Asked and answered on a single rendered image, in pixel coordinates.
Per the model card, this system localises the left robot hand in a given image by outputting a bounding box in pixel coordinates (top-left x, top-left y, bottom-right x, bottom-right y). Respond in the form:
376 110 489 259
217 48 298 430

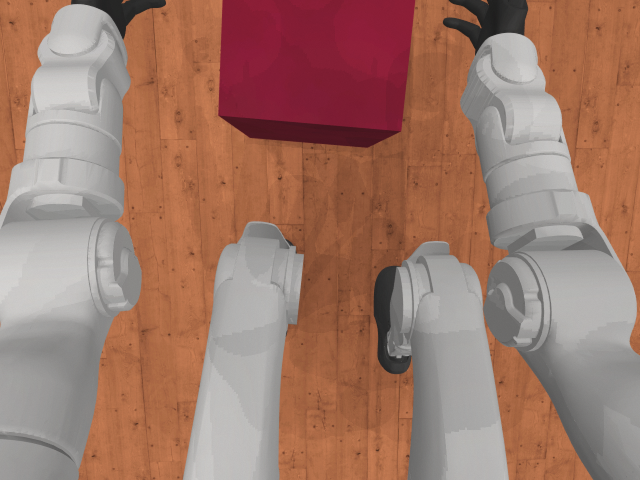
71 0 166 39

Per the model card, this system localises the right robot hand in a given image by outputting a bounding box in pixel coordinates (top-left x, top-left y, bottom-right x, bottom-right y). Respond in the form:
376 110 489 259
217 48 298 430
443 0 528 55

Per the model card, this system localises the carton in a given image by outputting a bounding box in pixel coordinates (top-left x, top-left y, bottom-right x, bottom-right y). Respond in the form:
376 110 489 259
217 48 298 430
218 0 415 148

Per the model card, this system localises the robot left forearm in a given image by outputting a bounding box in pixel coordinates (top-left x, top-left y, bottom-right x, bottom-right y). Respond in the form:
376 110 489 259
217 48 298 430
0 4 131 229

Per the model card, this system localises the robot right upper arm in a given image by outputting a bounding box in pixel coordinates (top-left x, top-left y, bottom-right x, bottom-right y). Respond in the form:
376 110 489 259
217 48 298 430
483 250 640 480

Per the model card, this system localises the robot right forearm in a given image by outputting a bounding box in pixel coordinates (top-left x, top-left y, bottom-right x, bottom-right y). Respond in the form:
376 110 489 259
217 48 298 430
460 33 637 328

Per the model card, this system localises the left robot thigh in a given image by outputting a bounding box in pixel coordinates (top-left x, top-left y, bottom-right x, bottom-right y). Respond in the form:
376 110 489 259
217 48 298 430
183 236 304 480

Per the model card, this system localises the robot left upper arm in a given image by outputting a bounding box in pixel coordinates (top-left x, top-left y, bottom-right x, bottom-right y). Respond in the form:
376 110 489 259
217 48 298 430
0 217 142 480

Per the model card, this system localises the robot right foot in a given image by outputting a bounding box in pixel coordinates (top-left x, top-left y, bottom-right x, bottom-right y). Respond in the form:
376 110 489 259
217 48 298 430
374 266 412 374

